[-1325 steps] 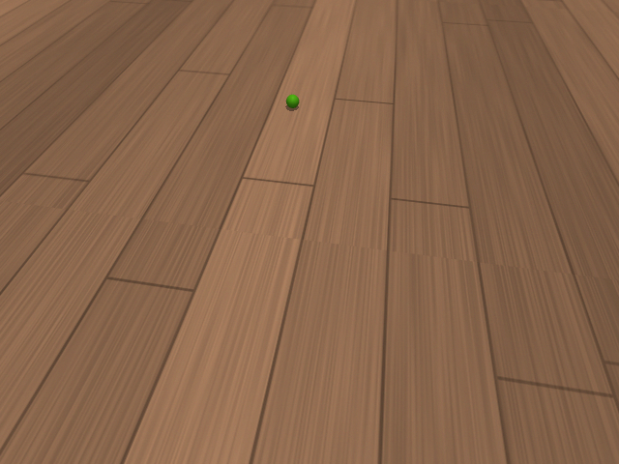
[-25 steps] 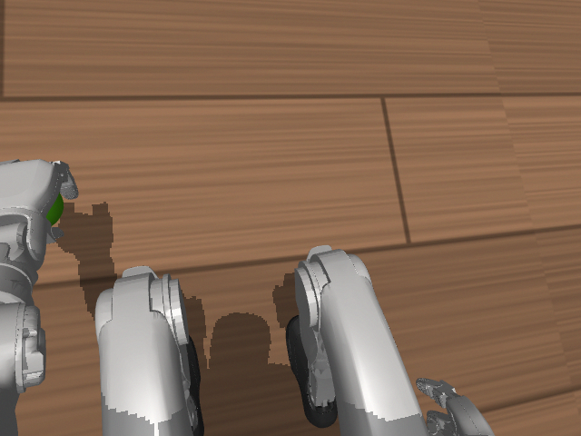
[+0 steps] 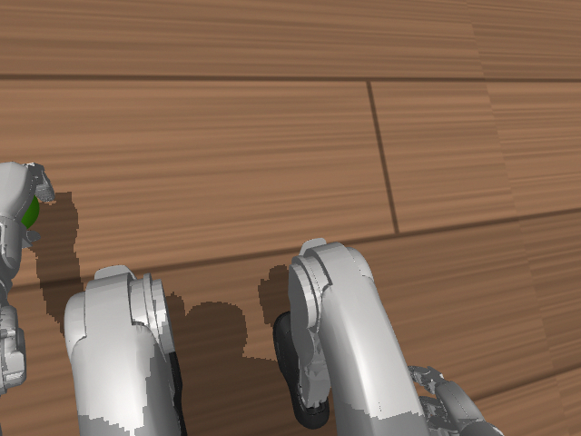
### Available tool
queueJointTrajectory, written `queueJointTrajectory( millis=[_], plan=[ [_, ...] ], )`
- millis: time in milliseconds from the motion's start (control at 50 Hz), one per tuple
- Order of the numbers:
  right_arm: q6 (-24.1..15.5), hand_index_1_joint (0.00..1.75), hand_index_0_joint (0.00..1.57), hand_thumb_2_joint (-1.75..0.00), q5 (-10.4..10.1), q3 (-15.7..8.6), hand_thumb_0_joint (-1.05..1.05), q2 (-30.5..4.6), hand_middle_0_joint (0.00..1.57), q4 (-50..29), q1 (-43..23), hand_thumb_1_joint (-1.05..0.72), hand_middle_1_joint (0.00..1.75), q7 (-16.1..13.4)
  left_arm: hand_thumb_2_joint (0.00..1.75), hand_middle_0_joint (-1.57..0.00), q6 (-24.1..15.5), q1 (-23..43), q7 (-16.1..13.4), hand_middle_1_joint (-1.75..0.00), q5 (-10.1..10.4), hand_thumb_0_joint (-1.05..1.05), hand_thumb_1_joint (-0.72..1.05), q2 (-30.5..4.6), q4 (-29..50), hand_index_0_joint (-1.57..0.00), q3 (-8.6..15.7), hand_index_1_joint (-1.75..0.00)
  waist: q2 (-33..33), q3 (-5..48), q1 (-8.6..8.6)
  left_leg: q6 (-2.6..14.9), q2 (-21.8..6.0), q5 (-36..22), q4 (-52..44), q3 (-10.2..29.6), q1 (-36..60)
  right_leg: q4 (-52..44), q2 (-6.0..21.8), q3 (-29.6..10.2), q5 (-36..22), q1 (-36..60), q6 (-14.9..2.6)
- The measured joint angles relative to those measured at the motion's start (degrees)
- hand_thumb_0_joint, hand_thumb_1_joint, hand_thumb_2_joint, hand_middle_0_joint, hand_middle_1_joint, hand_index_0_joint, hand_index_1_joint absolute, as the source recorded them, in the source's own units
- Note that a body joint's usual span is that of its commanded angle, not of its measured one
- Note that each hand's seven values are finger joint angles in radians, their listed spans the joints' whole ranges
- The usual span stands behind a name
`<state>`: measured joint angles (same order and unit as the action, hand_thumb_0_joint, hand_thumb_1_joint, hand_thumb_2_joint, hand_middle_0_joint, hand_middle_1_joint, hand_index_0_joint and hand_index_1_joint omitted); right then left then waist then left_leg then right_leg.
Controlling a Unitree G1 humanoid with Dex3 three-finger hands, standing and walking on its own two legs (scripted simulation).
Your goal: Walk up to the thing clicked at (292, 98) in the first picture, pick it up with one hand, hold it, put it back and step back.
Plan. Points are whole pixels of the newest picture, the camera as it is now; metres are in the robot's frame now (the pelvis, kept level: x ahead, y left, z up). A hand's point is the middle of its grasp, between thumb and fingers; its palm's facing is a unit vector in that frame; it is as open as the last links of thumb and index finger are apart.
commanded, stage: rest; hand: left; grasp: from above
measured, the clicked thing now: (5, 207) +0.42 +0.33 -0.22
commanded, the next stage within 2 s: open in 1.28 s
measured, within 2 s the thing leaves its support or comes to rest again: rests again in 0.88 s
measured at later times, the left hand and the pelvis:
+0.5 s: hand (35, 214) +0.41 +0.30 -0.25, palm faces -0.46 -0.15 -0.88, open 7.7 cm; pelvis +0.00 +0.00 -0.02, yaw -3 degrees
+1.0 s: hand (41, 213) +0.42 +0.30 -0.26, palm faces -0.45 -0.15 -0.88, open 7.7 cm; pelvis +0.00 +0.01 -0.02, yaw -5 degrees
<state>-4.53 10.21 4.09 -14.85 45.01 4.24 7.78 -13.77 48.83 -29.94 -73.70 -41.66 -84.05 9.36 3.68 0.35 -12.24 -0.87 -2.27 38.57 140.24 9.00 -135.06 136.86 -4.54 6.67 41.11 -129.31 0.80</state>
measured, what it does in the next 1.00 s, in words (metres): stands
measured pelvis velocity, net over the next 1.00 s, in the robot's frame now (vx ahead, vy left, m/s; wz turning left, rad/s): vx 0.00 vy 0.01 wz -0.08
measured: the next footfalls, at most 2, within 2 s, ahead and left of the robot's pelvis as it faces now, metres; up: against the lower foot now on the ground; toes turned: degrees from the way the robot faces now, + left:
none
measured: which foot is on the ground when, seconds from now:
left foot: down 0.00-1.00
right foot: down 0.00-1.00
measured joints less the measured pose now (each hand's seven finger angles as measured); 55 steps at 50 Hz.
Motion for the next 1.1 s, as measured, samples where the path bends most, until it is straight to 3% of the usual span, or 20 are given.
queueJointTrajectory(
  millis=[280,540,1100],
  plan=[
    [-1.77,0.30,0.21,-0.89,1.45,3.00,0.00,0.24,0.20,-0.27,-0.74,-0.90,0.30,1.68,0.60,-0.55,0.96,2.31,-1.36,-0.70,1.26,-0.02,0.07,-2.59,-5.70,-0.91,0.31,-0.76,0.67,-2.44,-1.48,0.12,-0.43,1.07,2.93,1.43,-0.71,1.77,-0.79,1.09,0.17,-0.54,0.43],
    [-3.22,0.30,0.21,-0.89,2.66,5.01,0.00,-0.83,0.20,-0.74,-0.51,-0.90,0.30,3.26,0.59,-0.55,-0.33,1.09,-4.54,-0.70,-0.09,-0.03,0.08,-4.79,-7.18,-0.91,2.06,-0.77,1.91,-3.80,-2.85,0.02,-0.51,1.72,5.04,3.10,-1.00,2.71,-1.31,2.39,0.11,-0.49,0.67],
    [-7.48,0.30,0.21,-0.90,4.56,8.77,0.00,-1.73,0.20,-1.72,-2.37,-0.91,0.30,6.21,0.57,-0.53,0.35,2.95,-7.67,-0.70,1.24,-0.03,0.10,-8.05,-11.62,-0.90,0.01,-0.76,3.84,-6.74,-4.50,0.22,-0.64,2.26,6.32,4.91,0.00,2.41,-1.96,3.78,-0.16,1.13,1.26]
  ],
)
